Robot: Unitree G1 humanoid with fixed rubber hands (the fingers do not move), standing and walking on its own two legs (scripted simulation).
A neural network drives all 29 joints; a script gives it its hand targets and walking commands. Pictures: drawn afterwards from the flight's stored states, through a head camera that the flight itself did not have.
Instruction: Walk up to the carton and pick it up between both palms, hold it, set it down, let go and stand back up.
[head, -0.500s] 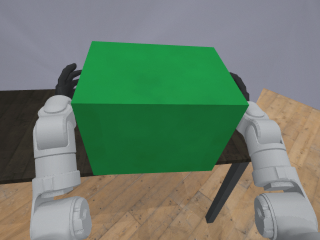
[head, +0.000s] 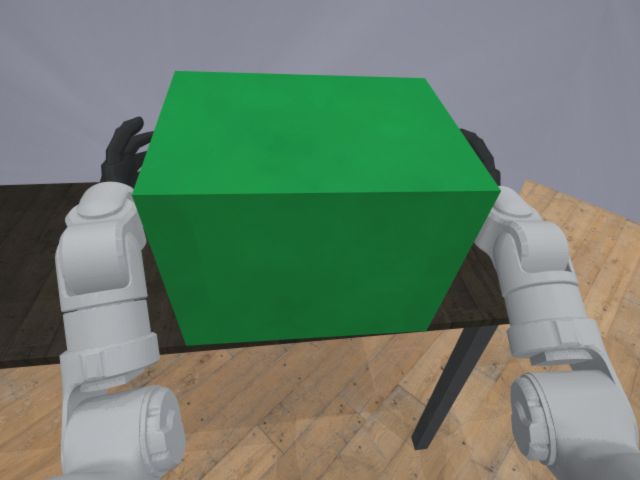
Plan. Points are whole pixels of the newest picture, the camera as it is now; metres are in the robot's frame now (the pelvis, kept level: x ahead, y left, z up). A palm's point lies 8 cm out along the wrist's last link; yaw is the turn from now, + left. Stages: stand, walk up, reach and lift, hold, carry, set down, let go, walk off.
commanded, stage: hold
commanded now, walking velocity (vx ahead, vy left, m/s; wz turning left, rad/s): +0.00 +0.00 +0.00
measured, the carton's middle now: (308, 208) +0.39 +0.00 +0.19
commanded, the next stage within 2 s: none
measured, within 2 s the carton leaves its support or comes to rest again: neither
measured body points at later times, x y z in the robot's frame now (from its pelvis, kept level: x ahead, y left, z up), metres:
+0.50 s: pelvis +0.00 +0.00 +0.00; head -0.05 +0.02 +0.45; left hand +0.38 +0.21 +0.25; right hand +0.38 -0.20 +0.24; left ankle +0.02 +0.10 -0.75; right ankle +0.00 -0.11 -0.75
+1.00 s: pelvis +0.00 +0.00 +0.00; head -0.05 +0.02 +0.45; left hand +0.37 +0.21 +0.25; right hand +0.38 -0.20 +0.25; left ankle +0.02 +0.10 -0.75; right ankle +0.00 -0.11 -0.75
